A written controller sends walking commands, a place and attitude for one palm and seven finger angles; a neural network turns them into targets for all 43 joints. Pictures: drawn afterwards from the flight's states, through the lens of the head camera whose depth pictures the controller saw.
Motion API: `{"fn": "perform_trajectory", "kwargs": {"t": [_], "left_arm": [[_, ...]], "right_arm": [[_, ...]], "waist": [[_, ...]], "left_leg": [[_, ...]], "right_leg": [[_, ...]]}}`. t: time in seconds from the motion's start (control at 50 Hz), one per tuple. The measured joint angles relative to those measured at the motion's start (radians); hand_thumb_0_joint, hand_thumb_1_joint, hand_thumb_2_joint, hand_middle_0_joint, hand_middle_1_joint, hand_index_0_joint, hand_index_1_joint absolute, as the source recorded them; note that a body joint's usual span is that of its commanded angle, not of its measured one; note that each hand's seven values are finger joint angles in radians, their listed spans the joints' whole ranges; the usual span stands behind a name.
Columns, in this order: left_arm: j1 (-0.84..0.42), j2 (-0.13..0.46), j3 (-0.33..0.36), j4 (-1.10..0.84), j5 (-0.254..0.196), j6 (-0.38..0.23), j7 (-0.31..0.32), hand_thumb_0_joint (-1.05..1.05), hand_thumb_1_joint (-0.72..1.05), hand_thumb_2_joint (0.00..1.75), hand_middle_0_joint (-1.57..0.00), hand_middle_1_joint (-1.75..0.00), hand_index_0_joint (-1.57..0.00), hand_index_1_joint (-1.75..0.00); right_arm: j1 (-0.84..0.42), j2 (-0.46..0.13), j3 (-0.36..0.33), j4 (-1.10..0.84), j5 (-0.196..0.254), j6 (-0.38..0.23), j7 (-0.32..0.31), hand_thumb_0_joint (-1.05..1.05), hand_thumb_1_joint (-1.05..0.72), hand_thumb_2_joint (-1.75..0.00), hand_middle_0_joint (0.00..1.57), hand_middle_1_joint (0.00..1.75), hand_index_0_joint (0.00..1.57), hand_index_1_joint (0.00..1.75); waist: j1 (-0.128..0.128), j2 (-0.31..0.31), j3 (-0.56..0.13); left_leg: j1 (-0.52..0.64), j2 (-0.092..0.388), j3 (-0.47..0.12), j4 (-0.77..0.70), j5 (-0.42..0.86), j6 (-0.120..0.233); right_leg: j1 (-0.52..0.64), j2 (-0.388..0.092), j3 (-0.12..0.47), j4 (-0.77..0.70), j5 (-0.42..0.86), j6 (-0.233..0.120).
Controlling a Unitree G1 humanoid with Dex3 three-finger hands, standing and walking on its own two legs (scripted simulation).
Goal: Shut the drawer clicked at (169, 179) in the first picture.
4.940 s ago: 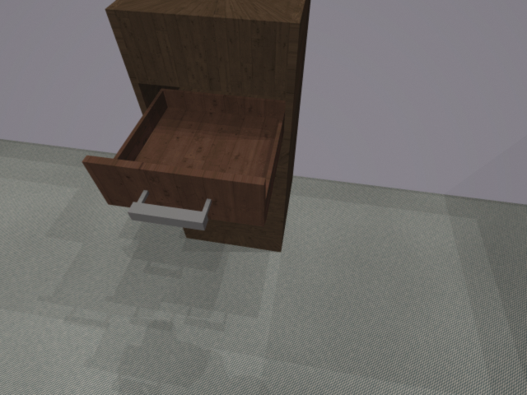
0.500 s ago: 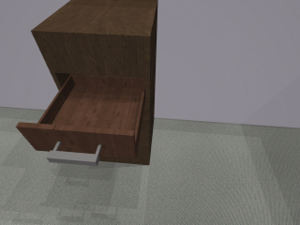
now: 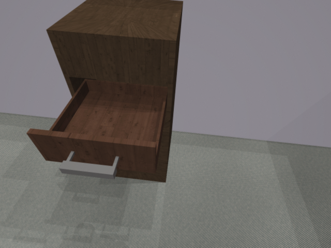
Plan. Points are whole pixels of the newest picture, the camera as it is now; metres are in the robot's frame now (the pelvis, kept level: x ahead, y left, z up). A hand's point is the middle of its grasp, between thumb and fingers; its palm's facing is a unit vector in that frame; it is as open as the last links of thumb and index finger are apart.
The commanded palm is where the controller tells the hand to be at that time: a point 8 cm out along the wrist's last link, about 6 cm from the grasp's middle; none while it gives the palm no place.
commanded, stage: shuffle to correct the standing spot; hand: left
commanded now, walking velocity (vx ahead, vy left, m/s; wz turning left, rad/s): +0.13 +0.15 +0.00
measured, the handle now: (91, 163) +0.36 +0.26 -0.06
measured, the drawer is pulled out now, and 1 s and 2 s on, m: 0.30 0.30 0.30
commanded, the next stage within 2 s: come to a stop and stand still in 0.12 s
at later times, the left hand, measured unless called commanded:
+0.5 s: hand out of the picture +0.09 +0.21 -0.17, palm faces -0.03 -0.98 -0.22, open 7.2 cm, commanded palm none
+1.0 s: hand out of the picture +0.03 +0.19 -0.16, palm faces -0.05 -0.98 -0.21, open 7.3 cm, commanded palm none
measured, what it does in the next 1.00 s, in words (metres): stands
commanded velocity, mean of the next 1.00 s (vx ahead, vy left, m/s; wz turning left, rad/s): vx -0.01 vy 0.01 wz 0.00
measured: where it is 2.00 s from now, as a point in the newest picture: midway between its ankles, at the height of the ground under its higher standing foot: outside the picture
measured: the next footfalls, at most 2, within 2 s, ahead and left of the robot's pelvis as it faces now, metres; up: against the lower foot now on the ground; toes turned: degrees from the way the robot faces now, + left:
none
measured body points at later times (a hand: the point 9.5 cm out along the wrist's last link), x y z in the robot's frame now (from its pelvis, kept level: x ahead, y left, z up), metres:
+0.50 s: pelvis +0.05 +0.03 +0.00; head +0.06 +0.02 +0.45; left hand +0.09 +0.26 -0.15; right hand +0.01 -0.16 -0.16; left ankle +0.02 +0.09 -0.74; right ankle +0.05 -0.09 -0.74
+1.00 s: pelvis +0.02 +0.01 +0.00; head +0.01 +0.00 +0.45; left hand +0.04 +0.24 -0.15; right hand +0.04 -0.22 -0.16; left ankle +0.02 +0.09 -0.74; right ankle +0.05 -0.09 -0.74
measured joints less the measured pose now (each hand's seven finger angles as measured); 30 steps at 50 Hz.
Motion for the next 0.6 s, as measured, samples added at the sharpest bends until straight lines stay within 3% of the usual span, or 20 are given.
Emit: {"fn": "perform_trajectory", "kwargs": {"t": [0.14, 0.2, 0.26, 0.3, 0.36, 0.42, 0.6], "left_arm": [[0.021, 0.004, 0.025, -0.011, 0.0, 0.01, 0.001, 0.0, 0.91, 0.9, -0.2, -0.3, -0.2, -0.3], [0.015, 0.011, 0.03, -0.015, 0.007, 0.016, -0.001, 0.0, 0.91, 0.9, -0.2, -0.3, -0.2, -0.3], [-0.007, 0.015, 0.03, -0.021, 0.007, 0.011, -0.002, 0.0, 0.91, 0.9, -0.2, -0.3, -0.2, -0.3], [-0.032, 0.016, 0.029, -0.028, 0.002, 0.003, -0.002, 0.0, 0.91, 0.9, -0.2, -0.3, -0.2, -0.3], [-0.072, 0.021, 0.024, -0.043, -0.007, -0.016, 0.007, 0.0, 0.91, 0.9, -0.2, -0.3, -0.2, -0.3], [-0.106, 0.027, 0.019, -0.029, -0.012, -0.014, 0.022, 0.02, 0.94, 0.9, -0.2, -0.3, -0.2, -0.3], [-0.16, 0.037, 0.023, -0.08, -0.015, 0.007, 0.028, 0.01, 0.94, 0.9, -0.2, -0.3, -0.2, -0.3]], "right_arm": [[0.031, -0.006, -0.009, -0.015, -0.003, -0.004, 0.002, 0.01, -0.91, -0.9, 0.2, 0.3, 0.2, 0.29], [0.046, -0.005, -0.008, -0.023, -0.004, -0.015, -0.001, 0.01, -0.91, -0.9, 0.2, 0.3, 0.2, 0.29], [0.051, 0.0, -0.002, -0.025, -0.006, -0.026, -0.005, 0.01, -0.91, -0.9, 0.2, 0.3, 0.2, 0.29], [0.052, 0.008, 0.006, -0.021, -0.006, -0.032, -0.009, 0.01, -0.91, -0.9, 0.2, 0.3, 0.2, 0.29], [0.053, 0.028, 0.017, -0.006, 0.004, -0.038, -0.019, 0.01, -0.91, -0.9, 0.2, 0.3, 0.2, 0.29], [0.029, 0.04, 0.018, 0.015, 0.009, -0.03, -0.026, 0.01, -0.91, -0.9, 0.2, 0.3, 0.2, 0.29], [-0.033, 0.042, 0.002, 0.01, 0.007, -0.016, -0.031, 0.03, -0.93, -0.9, 0.2, 0.3, 0.2, 0.29]], "waist": [[0.004, -0.015, -0.003], [0.003, -0.022, -0.004], [-0.002, -0.015, 0.004], [-0.009, -0.008, 0.014], [-0.014, -0.017, 0.027], [-0.021, 0.005, 0.032], [-0.021, 0.008, 0.05]], "left_leg": [[-0.006, -0.017, 0.013, 0.044, -0.039, 0.019], [0.008, -0.031, 0.031, 0.029, -0.052, 0.042], [0.038, -0.034, 0.054, -0.01, -0.047, 0.054], [0.057, -0.036, 0.061, -0.032, -0.043, 0.055], [0.07, -0.053, 0.07, -0.024, -0.057, 0.049], [0.095, -0.046, 0.07, -0.042, -0.06, 0.046], [0.093, -0.045, 0.081, -0.066, -0.033, 0.045]], "right_leg": [[-0.006, -0.018, 0.011, 0.043, -0.044, 0.008], [-0.033, -0.033, 0.012, 0.113, -0.12, -0.026], [-0.084, -0.036, -0.031, 0.233, -0.188, -0.043], [-0.083, -0.033, -0.061, 0.204, -0.166, -0.04], [-0.035, -0.034, -0.06, 0.052, 0.016, -0.028], [-0.012, -0.024, -0.058, 0.039, -0.013, -0.007], [-0.022, -0.021, -0.046, 0.026, -0.003, -0.007]]}}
